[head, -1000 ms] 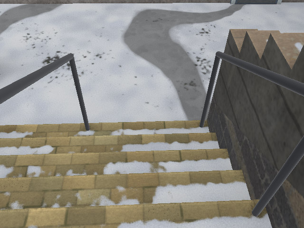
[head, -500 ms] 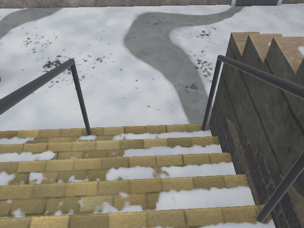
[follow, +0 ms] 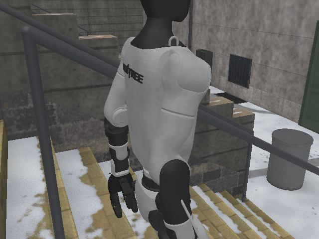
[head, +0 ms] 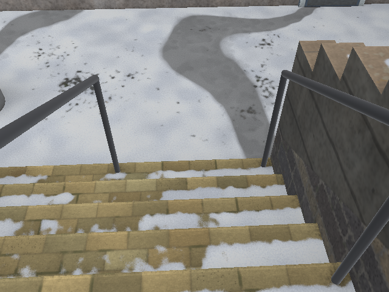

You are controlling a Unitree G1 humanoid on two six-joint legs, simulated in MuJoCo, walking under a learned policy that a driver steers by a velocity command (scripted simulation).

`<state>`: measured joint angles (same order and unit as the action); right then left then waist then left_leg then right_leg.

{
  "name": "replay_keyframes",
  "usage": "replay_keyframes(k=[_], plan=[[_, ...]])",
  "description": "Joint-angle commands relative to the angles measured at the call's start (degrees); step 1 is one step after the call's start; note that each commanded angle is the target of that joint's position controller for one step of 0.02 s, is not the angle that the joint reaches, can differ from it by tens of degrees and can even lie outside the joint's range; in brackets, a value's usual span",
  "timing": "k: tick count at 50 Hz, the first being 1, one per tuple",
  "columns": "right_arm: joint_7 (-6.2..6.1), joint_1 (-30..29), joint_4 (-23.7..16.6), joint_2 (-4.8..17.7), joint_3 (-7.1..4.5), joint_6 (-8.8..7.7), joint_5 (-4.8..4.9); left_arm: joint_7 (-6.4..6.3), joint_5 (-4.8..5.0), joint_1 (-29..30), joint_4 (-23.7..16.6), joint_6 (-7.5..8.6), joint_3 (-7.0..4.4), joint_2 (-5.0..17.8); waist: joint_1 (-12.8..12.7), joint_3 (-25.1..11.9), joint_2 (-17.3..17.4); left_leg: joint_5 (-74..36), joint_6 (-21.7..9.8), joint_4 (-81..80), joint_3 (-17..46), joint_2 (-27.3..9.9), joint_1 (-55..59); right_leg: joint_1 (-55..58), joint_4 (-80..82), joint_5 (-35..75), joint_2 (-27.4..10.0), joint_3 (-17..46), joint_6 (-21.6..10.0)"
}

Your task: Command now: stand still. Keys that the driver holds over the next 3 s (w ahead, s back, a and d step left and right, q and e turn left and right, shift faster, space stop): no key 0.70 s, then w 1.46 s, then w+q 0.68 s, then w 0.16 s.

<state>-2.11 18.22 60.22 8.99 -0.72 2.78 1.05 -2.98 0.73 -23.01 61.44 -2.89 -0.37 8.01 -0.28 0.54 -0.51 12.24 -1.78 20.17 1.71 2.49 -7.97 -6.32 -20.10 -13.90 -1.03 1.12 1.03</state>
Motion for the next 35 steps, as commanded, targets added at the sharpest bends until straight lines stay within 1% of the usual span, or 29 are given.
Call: replay_keyframes(k=[1, 35], plan=[[-0.22, 4.2, -0.8, 4.8, -0.72, -0.16, -0.01, -0.10, 0.02, -6.2, -0.3, 0.24, -0.68, 4.2, 0.1, 3.8, 0.0, -10.7, -1.7, -3.0, 3.2, -3.6, -0.7, -3.2, 3.1, 7.8, -1.3, 1.3, -1.6], [-0.32, 6.7, 0.1, 4.3, -0.39, -0.11, 0.07, -0.22, 0.09, -9.3, -0.3, 0.49, -0.67, 3.8, 0.1, 4.1, 0.0, -11.8, -1.6, -2.4, 3.1, -3.4, -0.9, -3.6, 2.7, 8.6, -1.1, 1.0, -1.7]])
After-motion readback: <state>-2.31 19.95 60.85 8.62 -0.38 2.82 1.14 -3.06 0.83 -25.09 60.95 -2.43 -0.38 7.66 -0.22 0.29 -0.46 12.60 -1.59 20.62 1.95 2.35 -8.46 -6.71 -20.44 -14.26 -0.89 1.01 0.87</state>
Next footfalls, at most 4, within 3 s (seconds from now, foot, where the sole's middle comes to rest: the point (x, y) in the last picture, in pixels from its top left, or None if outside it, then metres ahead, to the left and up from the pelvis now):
1.40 left None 0.33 0.09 -0.96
1.90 right None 0.65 -0.17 -1.14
2.50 left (189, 246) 0.95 0.06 -1.32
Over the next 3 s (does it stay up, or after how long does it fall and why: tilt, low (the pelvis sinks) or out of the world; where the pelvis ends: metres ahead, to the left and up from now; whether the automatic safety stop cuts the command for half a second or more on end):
stays up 1.10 -0.04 -0.67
